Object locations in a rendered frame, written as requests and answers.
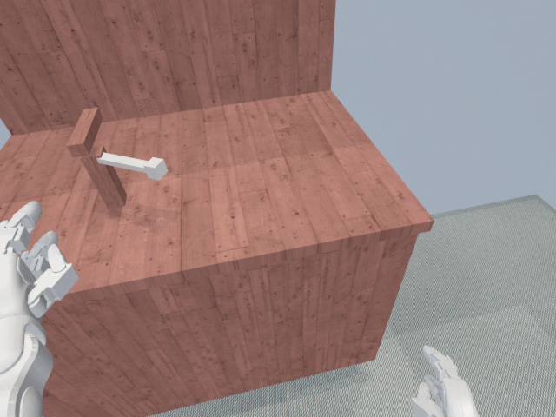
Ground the tap lever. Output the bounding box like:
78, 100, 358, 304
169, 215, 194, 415
96, 152, 168, 181

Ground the counter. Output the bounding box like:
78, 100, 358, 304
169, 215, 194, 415
0, 0, 434, 417

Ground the robot right hand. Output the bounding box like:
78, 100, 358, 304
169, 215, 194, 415
412, 345, 479, 417

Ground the robot left hand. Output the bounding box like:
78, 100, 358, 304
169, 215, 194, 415
0, 201, 79, 324

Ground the robot left forearm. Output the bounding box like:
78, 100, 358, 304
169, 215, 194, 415
0, 315, 53, 417

